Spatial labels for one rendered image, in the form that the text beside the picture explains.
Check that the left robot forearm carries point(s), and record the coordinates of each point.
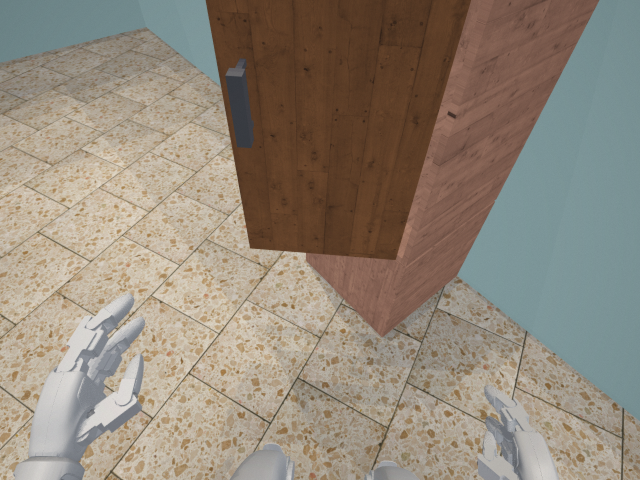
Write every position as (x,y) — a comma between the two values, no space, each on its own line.
(49,468)

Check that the handle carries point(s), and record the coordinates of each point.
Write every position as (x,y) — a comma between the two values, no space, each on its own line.
(239,103)

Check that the cupboard door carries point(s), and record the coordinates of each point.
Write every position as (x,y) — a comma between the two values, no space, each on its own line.
(344,95)

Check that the left robot shin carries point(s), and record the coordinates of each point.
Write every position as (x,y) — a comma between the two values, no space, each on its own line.
(272,446)

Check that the right robot hand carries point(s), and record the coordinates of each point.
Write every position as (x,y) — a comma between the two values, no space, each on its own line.
(525,451)

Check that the robot left thigh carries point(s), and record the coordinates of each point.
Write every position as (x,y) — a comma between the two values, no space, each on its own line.
(265,465)

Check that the left robot hand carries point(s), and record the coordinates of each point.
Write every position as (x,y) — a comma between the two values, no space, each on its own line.
(60,427)

